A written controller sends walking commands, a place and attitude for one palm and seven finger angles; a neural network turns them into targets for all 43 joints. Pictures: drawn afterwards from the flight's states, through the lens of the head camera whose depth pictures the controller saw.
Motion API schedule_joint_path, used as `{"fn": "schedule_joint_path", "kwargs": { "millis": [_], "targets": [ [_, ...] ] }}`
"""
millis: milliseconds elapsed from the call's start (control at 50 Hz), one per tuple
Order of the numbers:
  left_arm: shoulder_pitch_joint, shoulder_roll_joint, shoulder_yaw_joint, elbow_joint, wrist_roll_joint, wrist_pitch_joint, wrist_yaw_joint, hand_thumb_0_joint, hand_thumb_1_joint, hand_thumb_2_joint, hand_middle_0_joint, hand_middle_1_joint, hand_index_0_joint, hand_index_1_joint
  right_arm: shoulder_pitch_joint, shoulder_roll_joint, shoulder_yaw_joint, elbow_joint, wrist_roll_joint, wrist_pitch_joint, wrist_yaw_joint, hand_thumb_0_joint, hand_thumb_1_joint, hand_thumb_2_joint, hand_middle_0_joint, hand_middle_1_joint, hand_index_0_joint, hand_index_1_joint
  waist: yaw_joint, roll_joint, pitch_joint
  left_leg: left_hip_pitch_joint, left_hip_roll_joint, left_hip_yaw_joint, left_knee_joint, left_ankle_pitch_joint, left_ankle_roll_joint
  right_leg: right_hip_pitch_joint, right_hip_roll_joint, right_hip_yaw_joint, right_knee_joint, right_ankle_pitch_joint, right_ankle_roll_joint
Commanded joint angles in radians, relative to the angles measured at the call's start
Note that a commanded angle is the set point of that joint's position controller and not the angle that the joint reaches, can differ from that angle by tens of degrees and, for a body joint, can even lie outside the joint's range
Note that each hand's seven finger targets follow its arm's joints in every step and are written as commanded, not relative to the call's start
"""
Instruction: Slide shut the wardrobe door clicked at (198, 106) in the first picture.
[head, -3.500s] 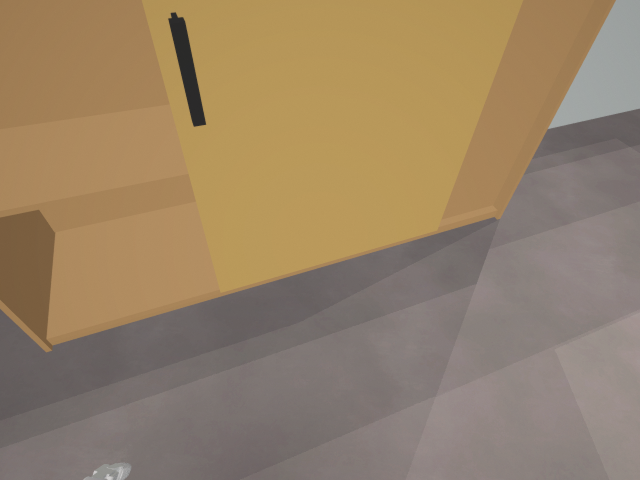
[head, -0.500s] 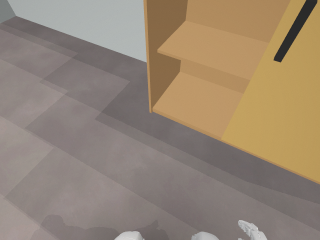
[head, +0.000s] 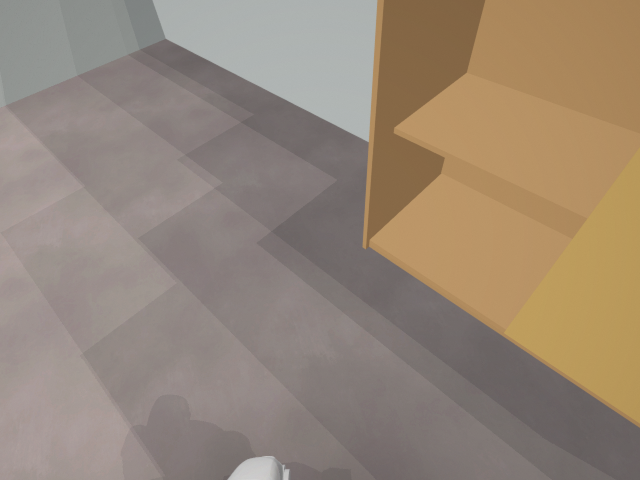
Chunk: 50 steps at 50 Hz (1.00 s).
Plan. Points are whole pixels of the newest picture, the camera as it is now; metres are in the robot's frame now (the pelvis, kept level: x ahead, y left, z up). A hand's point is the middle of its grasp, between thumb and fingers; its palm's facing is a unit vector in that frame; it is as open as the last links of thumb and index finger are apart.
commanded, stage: walk to a spot facing it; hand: right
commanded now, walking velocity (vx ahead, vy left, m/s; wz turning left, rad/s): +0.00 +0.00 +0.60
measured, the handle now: out of the picture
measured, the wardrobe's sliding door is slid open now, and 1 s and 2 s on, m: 0.57 0.57 0.57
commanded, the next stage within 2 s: turn to face it in 0.06 s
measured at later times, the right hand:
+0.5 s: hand (431, 477) +0.17 -0.14 -0.18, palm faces -0.03 +0.99 -0.14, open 7.3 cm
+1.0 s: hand out of the picture +0.08 -0.15 -0.15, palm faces +0.28 +0.91 -0.31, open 7.3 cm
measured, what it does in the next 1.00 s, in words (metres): steps on the spot: left foot, then right foot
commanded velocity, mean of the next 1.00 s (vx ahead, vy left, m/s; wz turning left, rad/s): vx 0.00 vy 0.00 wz -0.44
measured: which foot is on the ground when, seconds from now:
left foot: up 0.00-0.14, down 0.16-0.50, up 0.52-0.90, down 0.92-1.00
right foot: down 0.00-0.16, up 0.18-0.46, down 0.48-0.92, up 0.94-1.00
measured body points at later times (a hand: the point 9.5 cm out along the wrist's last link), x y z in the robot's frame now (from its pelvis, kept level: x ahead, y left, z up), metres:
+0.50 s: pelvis +0.05 +0.02 -0.02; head +0.06 +0.01 +0.43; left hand +0.05 +0.26 -0.16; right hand +0.17 -0.19 -0.17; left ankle +0.02 +0.14 -0.74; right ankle +0.06 -0.08 -0.74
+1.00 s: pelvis +0.04 +0.08 -0.01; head +0.06 +0.11 +0.44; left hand +0.15 +0.33 -0.17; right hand +0.07 -0.19 -0.13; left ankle +0.06 +0.19 -0.74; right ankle +0.03 -0.06 -0.69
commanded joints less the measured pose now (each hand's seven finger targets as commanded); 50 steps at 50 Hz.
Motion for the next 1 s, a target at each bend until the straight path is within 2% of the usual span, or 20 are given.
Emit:
{"fn": "schedule_joint_path", "kwargs": {
  "millis": [0, 40, 100, 120, 140, 160, 200, 280, 360, 440, 480, 500, 520, 580, 740, 840, 860, 880, 900, 980],
  "targets": [
    [0.053, 0.211, 0.076, -0.019, -0.002, -0.005, 0.003, 0.0, 0.9, 0.9, -0.2, -0.3, -0.2, -0.3, -0.11, -0.018, 0.001, -0.113, 0.0, -0.034, -0.001, 0.0, -0.9, -0.9, 0.2, 0.3, 0.2, 0.3, 0.054, -0.214, -0.035, -0.02, 0.013, 0.045, -0.172, -0.021, 0.013, 0.108, -0.262, 0.087, -0.097, 0.523, -0.108],
    [0.044, 0.225, 0.085, -0.014, 0.001, -0.002, -0.001, 0.0, 0.9, 0.9, -0.2, -0.3, -0.2, -0.3, -0.113, -0.018, 0.001, -0.114, -0.002, -0.045, -0.001, 0.0, -0.9, -0.9, 0.2, 0.3, 0.2, 0.3, 0.057, -0.238, -0.046, 0.031, -0.002, 0.062, -0.262, -0.037, 0.031, 0.112, -0.274, 0.076, -0.052, 0.539, -0.097],
    [0.016, 0.23, 0.092, -0.021, -0.007, 0.004, -0.011, 0.0, 0.9, 0.9, -0.2, -0.3, -0.2, -0.3, 0.009, -0.055, -0.009, -0.083, -0.005, -0.066, -0.011, 0.0, -0.9, -0.9, 0.2, 0.3, 0.2, 0.3, -0.017, -0.166, -0.114, 0.265, -0.035, 0.092, -0.507, 0.169, 0.066, 0.039, -0.245, 0.001, 0.165, 0.527, -0.021],
    [0.029, 0.199, 0.085, -0.039, -0.018, 0.007, -0.02, 0.0, 0.9, 0.9, -0.2, -0.3, -0.2, -0.3, 0.102, -0.146, -0.024, -0.059, -0.011, -0.082, -0.022, 0.0, -0.9, -0.9, 0.2, 0.3, 0.2, 0.3, -0.06, 0.039, -0.182, 0.496, 0.096, -0.084, -0.598, 0.378, 0.121, -0.148, -0.192, -0.03, 0.4, 0.334, 0.038],
    [-0.001, 0.117, 0.061, -0.088, -0.015, 0.007, -0.022, 0.0, 0.9, 0.9, -0.2, -0.3, -0.2, -0.3, 0.17, -0.246, -0.045, -0.039, -0.005, -0.091, -0.038, 0.0, -0.9, -0.9, 0.2, 0.3, 0.2, 0.3, -0.078, 0.291, -0.209, 0.609, 0.343, -0.443, -0.624, 0.825, 0.239, -0.431, -0.013, 0.022, 0.654, -0.305, 0.09],
    [-0.034, 0.135, 0.058, -0.092, -0.021, 0.021, -0.003, 0.0, 0.9, 0.9, -0.2, -0.3, -0.2, -0.3, 0.186, -0.235, -0.041, -0.03, 0.011, -0.084, -0.054, 0.0, -0.9, -0.9, 0.2, 0.3, 0.2, 0.3, -0.085, 0.201, -0.236, 0.553, 0.36, -0.392, -0.63, 0.855, 0.297, -0.423, -0.008, 0.198, 0.719, -0.346, 0.069],
    [-0.055, 0.119, 0.051, -0.051, -0.014, 0.035, 0.0, 0.0, 0.9, 0.9, -0.2, -0.3, -0.2, -0.3, 0.048, -0.148, -0.019, -0.049, 0.0, -0.078, -0.067, 0.0, -0.9, -0.9, 0.2, 0.3, 0.2, 0.3, -0.038, 0.165, -0.137, 0.402, 0.289, -0.31, -0.675, 0.556, 0.277, -0.425, -0.017, 0.256, 0.766, -0.23, 0.057],
    [0.059, 0.083, 0.033, 0.04, -0.011, 0.039, -0.008, 0.0, 0.9, 0.9, -0.2, -0.3, -0.2, -0.3, -0.065, -0.08, 0.024, -0.044, -0.012, -0.095, -0.072, 0.0, -0.9, -0.9, 0.2, 0.3, 0.2, 0.3, 0.042, 0.077, -0.094, 0.247, 0.21, -0.086, -0.693, 0.467, 0.228, -0.242, 0.008, 0.237, 0.519, -0.129, 0.054],
    [0.004, 0.074, 0.025, 0.038, -0.015, 0.037, -0.015, 0.0, 0.9, 0.9, -0.2, -0.3, -0.2, -0.3, -0.015, -0.103, 0.024, -0.008, -0.005, -0.089, -0.069, 0.0, -0.9, -0.9, 0.2, 0.3, 0.2, 0.3, -0.003, 0.109, -0.037, 0.28, 0.229, -0.068, -0.69, 0.463, 0.227, -0.212, 0.05, 0.186, 0.31, -0.105, 0.053],
    [0.059, 0.097, 0.035, 0.038, -0.011, 0.031, -0.023, 0.0, 0.9, 0.9, -0.2, -0.3, -0.2, -0.3, -0.031, -0.107, 0.011, -0.015, 0.006, -0.077, -0.073, 0.0, -0.9, -0.9, 0.2, 0.3, 0.2, 0.3, 0.022, 0.047, -0.053, 0.252, 0.228, 0.012, -0.547, 0.41, 0.148, -0.079, 0.043, 0.176, 0.067, 0.115, 0.043],
    [0.104, 0.223, 0.06, 0.015, -0.002, 0.021, -0.025, 0.0, 0.9, 0.9, -0.2, -0.3, -0.2, -0.3, -0.004, -0.03, 0.018, -0.049, 0.013, -0.063, -0.066, 0.0, -0.9, -0.9, 0.2, 0.3, 0.2, 0.3, 0.029, -0.333, -0.053, 0.073, 0.048, 0.121, -0.268, -0.041, 0.026, -0.025, -0.215, 0.558, -0.104, 0.505, -0.103],
    [0.13, 0.238, 0.07, 0.023, 0.004, 0.018, -0.011, 0.0, 0.9, 0.9, -0.2, -0.3, -0.2, -0.3, -0.065, -0.026, 0.021, -0.075, 0.007, -0.06, -0.07, 0.0, -0.9, -0.9, 0.2, 0.3, 0.2, 0.3, 0.067, -0.376, -0.044, -0.008, -0.004, 0.056, -0.047, -0.254, 0.016, -0.032, -0.276, 0.709, -0.193, 0.521, -0.19],
    [0.131, 0.235, 0.071, 0.026, 0.003, 0.013, -0.001, 0.0, 0.9, 0.9, -0.2, -0.3, -0.2, -0.3, -0.096, -0.034, 0.013, -0.078, 0.002, -0.059, -0.069, 0.0, -0.9, -0.9, 0.2, 0.3, 0.2, 0.3, 0.065, -0.296, -0.052, -0.049, 0.012, -0.025, 0.064, -0.214, 0.026, -0.033, -0.257, 0.693, -0.191, 0.465, -0.203],
    [0.039, 0.189, 0.064, -0.006, -0.001, 0.002, 0.001, 0.0, 0.9, 0.9, -0.2, -0.3, -0.2, -0.3, -0.09, -0.025, 0.007, -0.065, 0.003, -0.071, -0.055, 0.0, -0.9, -0.9, 0.2, 0.3, 0.2, 0.3, 0.028, -0.15, -0.101, -0.078, 0.033, -0.049, 0.088, -0.059, 0.013, 0.029, -0.154, 0.523, -0.138, 0.499, -0.161],
    [0.02, 0.236, 0.09, -0.029, 0.0, 0.021, -0.01, 0.0, 0.9, 0.9, -0.2, -0.3, -0.2, -0.3, -0.095, -0.02, 0.006, -0.086, 0.013, -0.059, -0.056, 0.0, -0.9, -0.9, 0.2, 0.3, 0.2, 0.3, 0.05, -0.189, -0.12, 0.028, -0.008, -0.03, -0.159, -0.07, -0.005, 0.008, -0.104, 0.555, -0.119, 0.42, -0.168],
    [-0.077, 0.259, 0.106, -0.074, -0.004, 0.039, -0.023, 0.0, 0.9, 0.9, -0.2, -0.3, -0.2, -0.3, 0.04, -0.049, 0.002, -0.07, 0.018, -0.068, -0.062, 0.0, -0.9, -0.9, 0.2, 0.3, 0.2, 0.3, -0.014, -0.197, -0.13, 0.302, -0.04, -0.002, -0.487, 0.089, 0.009, -0.18, -0.039, 0.585, -0.051, 0.271, -0.115],
    [-0.082, 0.232, 0.105, -0.087, -0.01, 0.042, -0.028, 0.0, 0.9, 0.9, -0.2, -0.3, -0.2, -0.3, 0.078, -0.082, -0.006, -0.066, 0.013, -0.076, -0.066, 0.0, -0.9, -0.9, 0.2, 0.3, 0.2, 0.3, -0.032, -0.121, -0.129, 0.424, 0.004, -0.033, -0.636, 0.141, 0.022, -0.279, 0.016, 0.554, 0.015, 0.163, -0.068],
    [-0.073, 0.166, 0.097, -0.105, -0.018, 0.045, -0.035, 0.0, 0.9, 0.9, -0.2, -0.3, -0.2, -0.3, 0.097, -0.181, -0.023, -0.075, -0.006, -0.086, -0.074, 0.0, -0.9, -0.9, 0.2, 0.3, 0.2, 0.3, -0.044, 0.143, -0.123, 0.524, 0.247, -0.286, -0.791, 0.027, 0.093, -0.463, 0.137, 0.414, 0.235, -0.072, 0.009],
    [-0.077, 0.15, 0.096, -0.129, -0.005, 0.043, -0.034, 0.0, 0.9, 0.9, -0.2, -0.3, -0.2, -0.3, 0.062, -0.237, -0.021, -0.099, -0.004, -0.08, -0.073, 0.0, -0.9, -0.9, 0.2, 0.3, 0.2, 0.3, -0.035, 0.278, -0.091, 0.406, 0.438, -0.424, -0.816, 0.062, 0.183, -0.504, 0.187, 0.315, 0.47, -0.27, 0.045],
    [-0.063, 0.176, 0.1, -0.074, 0.001, 0.068, -0.056, 0.0, 0.9, 0.9, -0.2, -0.3, -0.2, -0.3, -0.093, -0.123, 0.006, -0.132, -0.005, -0.091, -0.074, 0.0, -0.9, -0.9, 0.2, 0.3, 0.2, 0.3, 0.051, 0.128, 0.018, 0.193, 0.283, -0.155, -0.758, 0.172, 0.174, -0.435, 0.09, 0.31, 0.77, -0.083, 0.057]
  ]
}}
